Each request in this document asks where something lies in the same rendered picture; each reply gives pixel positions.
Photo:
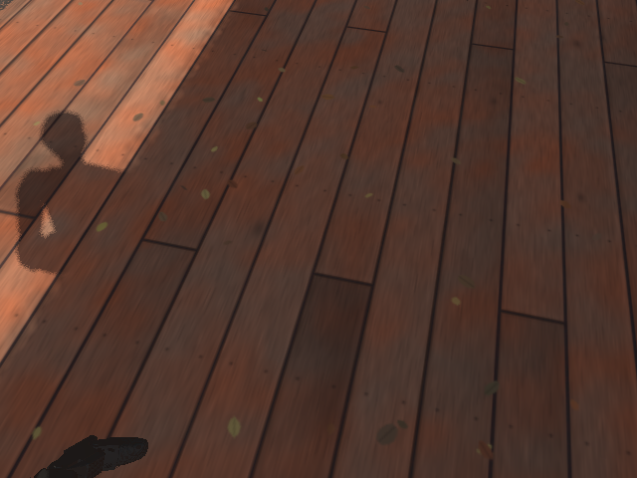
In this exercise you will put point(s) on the robot left hand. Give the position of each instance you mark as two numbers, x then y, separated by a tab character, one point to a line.
89	457

